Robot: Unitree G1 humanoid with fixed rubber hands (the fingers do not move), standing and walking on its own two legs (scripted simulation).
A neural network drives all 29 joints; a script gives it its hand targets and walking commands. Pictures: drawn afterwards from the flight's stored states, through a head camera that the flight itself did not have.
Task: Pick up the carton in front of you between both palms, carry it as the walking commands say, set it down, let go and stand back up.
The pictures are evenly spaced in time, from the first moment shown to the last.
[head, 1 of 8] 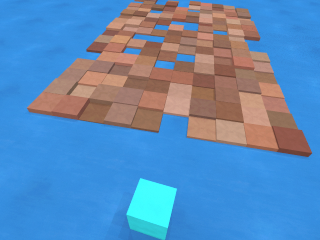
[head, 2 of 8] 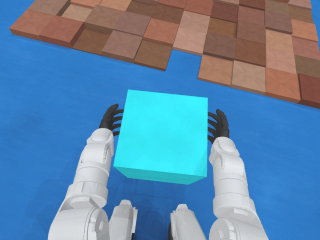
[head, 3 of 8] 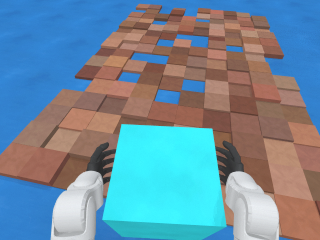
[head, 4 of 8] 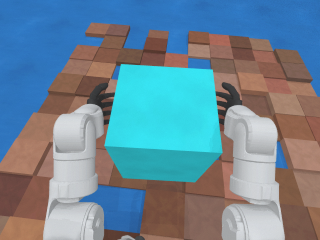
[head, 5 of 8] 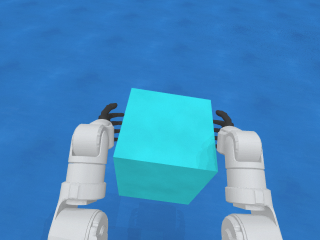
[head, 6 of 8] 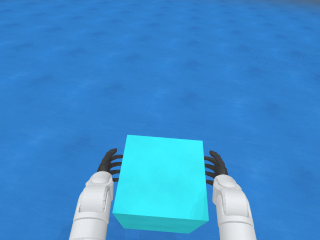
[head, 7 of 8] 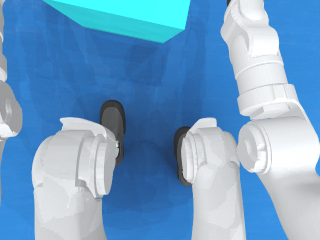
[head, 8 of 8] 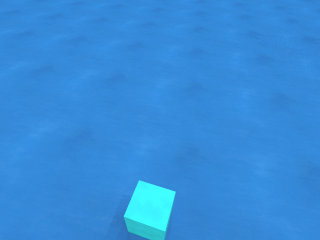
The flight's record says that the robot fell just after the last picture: no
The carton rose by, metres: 0.77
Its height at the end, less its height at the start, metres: +0.00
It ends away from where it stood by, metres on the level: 6.75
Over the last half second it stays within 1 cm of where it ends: yes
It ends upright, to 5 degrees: yes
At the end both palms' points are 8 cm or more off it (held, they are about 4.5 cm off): yes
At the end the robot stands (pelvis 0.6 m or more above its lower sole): yes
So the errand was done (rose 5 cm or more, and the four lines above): yes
